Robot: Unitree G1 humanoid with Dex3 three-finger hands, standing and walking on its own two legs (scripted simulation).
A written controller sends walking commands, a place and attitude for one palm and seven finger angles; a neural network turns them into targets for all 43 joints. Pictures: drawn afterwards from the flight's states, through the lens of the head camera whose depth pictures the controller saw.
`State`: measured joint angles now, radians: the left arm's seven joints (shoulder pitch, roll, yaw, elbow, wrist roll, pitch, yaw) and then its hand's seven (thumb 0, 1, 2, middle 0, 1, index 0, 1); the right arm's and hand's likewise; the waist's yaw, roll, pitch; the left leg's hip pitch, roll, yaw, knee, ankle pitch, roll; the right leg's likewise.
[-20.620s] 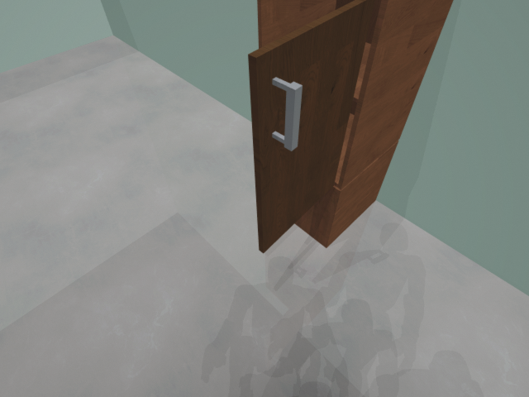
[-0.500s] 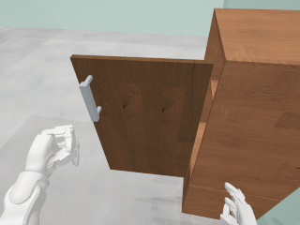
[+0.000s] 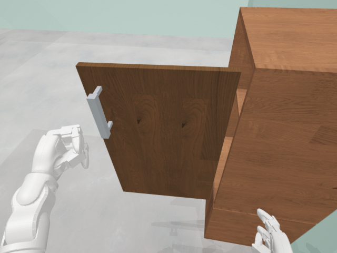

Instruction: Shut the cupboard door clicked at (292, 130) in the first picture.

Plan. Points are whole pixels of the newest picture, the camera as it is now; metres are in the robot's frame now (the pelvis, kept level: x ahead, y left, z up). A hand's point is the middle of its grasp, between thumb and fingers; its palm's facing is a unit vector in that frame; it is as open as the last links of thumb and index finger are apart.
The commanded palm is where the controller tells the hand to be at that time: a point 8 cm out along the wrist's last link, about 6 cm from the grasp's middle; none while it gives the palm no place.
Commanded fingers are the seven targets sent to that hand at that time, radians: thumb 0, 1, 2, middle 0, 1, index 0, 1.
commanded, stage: bring the fist close to the handle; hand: left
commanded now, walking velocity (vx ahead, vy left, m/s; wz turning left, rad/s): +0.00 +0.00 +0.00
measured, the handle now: (102, 113) +0.41 +0.21 +0.14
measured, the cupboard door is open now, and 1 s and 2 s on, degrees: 93 93 72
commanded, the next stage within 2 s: push the door shut along its arc in 0.74 s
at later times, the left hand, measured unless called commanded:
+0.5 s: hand (100, 143) +0.30 +0.18 +0.14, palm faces +0.01 -1.00 -0.06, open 3.1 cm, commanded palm +0.28 +0.23 +0.14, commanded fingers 0.00 0.90 0.90 -1.30 -1.50 -1.30 -1.50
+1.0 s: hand (95, 138) +0.32 +0.20 +0.14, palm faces +0.02 -1.00 -0.06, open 3.1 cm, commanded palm +0.30 +0.24 +0.14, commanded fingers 0.00 0.90 0.90 -1.30 -1.50 -1.30 -1.50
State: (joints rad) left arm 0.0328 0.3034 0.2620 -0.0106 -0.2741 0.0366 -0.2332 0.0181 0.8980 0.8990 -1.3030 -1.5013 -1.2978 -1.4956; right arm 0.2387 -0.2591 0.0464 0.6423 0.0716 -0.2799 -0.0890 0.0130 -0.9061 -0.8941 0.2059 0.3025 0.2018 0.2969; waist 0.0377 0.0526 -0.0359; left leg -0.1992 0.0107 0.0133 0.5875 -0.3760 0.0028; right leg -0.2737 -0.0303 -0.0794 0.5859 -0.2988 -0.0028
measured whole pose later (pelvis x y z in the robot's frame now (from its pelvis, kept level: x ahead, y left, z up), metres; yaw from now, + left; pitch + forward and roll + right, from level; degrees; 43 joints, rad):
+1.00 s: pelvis +0.00 +0.00 +0.00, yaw +0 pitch +0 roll +0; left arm -0.17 0.32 0.24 0.21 -0.24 0.02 -0.24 0.02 0.90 0.90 -1.30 -1.50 -1.30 -1.50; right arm 0.21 -0.26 0.05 0.65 0.07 -0.20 -0.09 0.01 -0.91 -0.89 0.21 0.30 0.20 0.30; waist 0.02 0.04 -0.02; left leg -0.19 0.01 0.02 0.55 -0.35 0.00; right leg -0.27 -0.03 -0.08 0.56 -0.28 -0.01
